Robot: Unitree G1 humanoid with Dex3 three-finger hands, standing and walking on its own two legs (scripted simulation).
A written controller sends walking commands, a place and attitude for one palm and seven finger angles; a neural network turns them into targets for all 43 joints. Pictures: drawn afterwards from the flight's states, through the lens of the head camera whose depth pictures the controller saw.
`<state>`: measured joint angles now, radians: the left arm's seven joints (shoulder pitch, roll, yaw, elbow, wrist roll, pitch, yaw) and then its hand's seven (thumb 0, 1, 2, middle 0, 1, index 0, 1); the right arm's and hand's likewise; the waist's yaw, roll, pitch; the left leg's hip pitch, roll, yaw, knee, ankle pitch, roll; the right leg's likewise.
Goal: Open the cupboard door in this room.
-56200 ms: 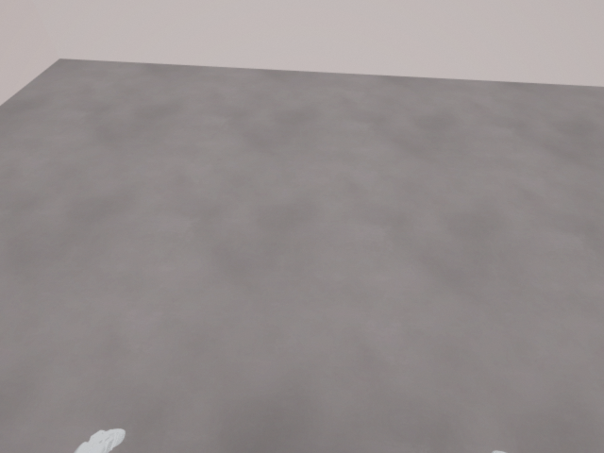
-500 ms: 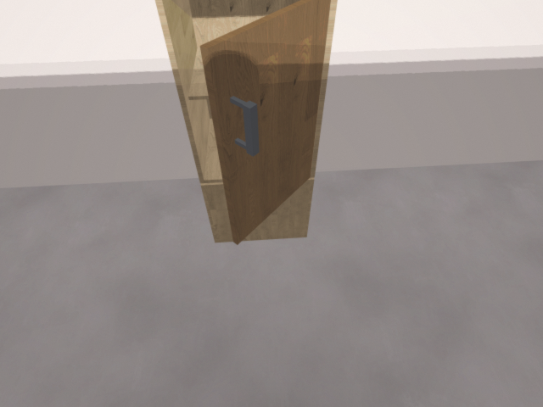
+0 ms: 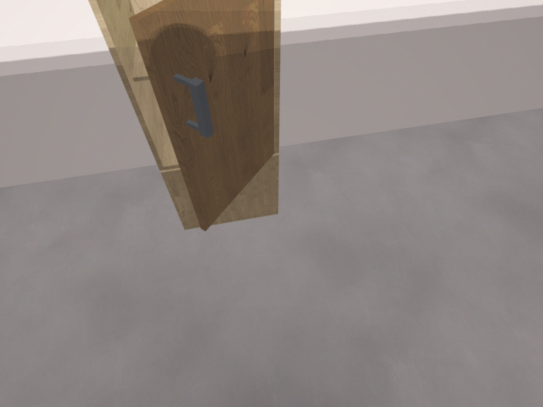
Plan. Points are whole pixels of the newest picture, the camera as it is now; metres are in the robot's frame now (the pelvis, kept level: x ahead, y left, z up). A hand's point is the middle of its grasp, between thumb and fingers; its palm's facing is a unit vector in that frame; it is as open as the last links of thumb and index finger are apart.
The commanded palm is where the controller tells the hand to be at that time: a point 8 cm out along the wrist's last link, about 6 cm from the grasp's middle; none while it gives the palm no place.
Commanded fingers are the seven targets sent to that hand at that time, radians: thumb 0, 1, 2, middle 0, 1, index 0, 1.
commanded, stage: walk to a spot facing it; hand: left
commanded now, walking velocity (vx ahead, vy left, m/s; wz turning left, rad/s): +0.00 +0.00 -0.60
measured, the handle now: (194, 106) +0.61 +0.19 +0.07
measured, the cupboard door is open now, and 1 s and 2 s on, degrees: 46 46 46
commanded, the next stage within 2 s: none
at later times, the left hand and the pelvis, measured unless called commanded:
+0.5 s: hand out of the picture +0.09 +0.13 -0.15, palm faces -0.18 -0.95 -0.25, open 7.4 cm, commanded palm none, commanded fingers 0.00 0.90 0.90 -0.20 -0.30 -0.20 -0.30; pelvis +0.01 -0.05 +0.01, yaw -16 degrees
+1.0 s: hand (212, 344) +0.23 +0.13 -0.16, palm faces -0.54 -0.81 -0.23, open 7.4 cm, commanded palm none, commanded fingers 0.00 0.90 0.90 -0.20 -0.30 -0.20 -0.30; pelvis +0.04 -0.01 +0.01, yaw -35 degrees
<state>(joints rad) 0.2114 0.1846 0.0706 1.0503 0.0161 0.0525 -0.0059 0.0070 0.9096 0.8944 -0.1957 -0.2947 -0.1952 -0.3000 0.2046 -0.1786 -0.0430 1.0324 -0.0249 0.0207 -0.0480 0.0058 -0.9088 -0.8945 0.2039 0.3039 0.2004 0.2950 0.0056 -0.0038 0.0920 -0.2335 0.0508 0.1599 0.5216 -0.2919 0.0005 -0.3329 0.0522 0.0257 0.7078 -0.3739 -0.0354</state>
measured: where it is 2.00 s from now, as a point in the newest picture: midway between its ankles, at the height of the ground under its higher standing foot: (355, 392)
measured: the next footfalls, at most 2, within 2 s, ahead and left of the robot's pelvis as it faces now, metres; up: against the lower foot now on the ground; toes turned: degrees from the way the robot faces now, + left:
left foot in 0.72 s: +0.11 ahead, +0.09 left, +0.00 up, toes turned -25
right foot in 1.10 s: -0.01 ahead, -0.14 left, +0.00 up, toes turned -45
